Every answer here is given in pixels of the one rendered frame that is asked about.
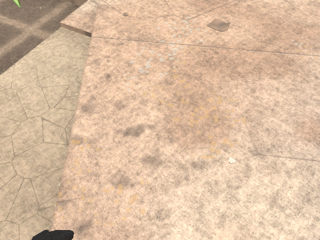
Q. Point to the robot left hand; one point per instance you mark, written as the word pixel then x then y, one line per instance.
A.
pixel 54 235

